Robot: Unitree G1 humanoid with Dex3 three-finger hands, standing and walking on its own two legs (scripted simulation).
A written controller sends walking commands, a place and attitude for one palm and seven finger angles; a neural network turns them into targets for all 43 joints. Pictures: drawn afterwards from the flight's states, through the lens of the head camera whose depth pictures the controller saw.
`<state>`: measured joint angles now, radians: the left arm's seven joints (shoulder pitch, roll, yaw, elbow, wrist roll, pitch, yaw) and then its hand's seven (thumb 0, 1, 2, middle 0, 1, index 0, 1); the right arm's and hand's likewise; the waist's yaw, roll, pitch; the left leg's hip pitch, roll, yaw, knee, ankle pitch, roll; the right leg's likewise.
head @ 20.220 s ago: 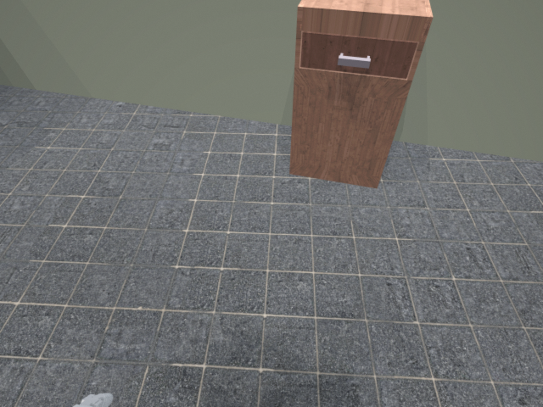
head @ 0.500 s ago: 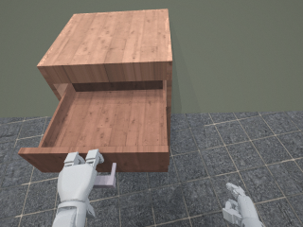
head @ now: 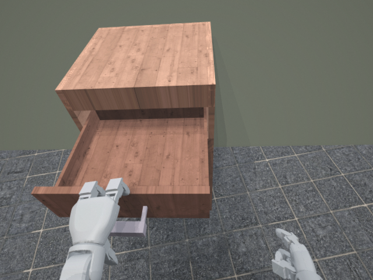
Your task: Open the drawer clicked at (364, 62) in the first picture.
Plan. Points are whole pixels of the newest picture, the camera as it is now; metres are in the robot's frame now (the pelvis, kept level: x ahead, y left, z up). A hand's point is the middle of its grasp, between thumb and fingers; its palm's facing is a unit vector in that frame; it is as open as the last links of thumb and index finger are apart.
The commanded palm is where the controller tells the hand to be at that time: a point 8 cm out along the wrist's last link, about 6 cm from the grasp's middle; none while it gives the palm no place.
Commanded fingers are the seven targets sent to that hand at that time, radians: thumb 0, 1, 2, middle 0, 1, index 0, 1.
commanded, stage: lift the hand off the handle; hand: left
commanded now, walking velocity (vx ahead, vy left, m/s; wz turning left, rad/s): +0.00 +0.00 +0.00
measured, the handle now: (122, 219) +0.26 +0.21 -0.07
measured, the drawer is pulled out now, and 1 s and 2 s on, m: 0.30 0.30 0.30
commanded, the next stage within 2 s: draw the hand back to the body in 0.98 s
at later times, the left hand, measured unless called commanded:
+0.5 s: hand (103, 217) +0.21 +0.20 +0.05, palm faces +0.08 -0.12 -0.99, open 13.8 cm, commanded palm +0.19 +0.21 +0.11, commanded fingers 0.00 -0.50 0.30 -0.30 -1.20 -0.30 -1.20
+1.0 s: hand (94, 204) +0.23 +0.21 +0.08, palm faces +0.09 -0.13 -0.99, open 13.8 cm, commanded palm +0.19 +0.21 +0.14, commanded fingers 0.00 -0.50 0.30 -0.30 -1.20 -0.30 -1.20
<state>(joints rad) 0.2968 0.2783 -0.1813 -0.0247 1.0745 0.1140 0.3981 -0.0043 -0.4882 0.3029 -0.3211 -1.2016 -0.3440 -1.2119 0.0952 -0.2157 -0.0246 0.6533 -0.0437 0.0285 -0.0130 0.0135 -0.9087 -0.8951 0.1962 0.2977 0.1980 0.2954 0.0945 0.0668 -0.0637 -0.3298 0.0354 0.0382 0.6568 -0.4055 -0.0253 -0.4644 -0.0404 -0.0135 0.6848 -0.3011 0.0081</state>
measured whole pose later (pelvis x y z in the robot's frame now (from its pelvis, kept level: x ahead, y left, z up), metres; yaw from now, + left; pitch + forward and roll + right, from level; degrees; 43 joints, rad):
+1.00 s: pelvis +0.00 +0.00 +0.02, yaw +0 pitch -1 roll +0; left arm 0.24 0.35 -0.16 -0.19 1.01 0.16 0.19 0.00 -0.49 0.30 -0.32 -1.20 -0.32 -1.20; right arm 0.06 -0.23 0.01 0.67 -0.02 0.05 -0.01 0.01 -0.91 -0.90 0.20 0.30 0.20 0.30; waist 0.12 0.09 0.00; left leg -0.13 0.03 0.04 0.45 -0.31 -0.02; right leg -0.26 -0.04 -0.02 0.48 -0.21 0.01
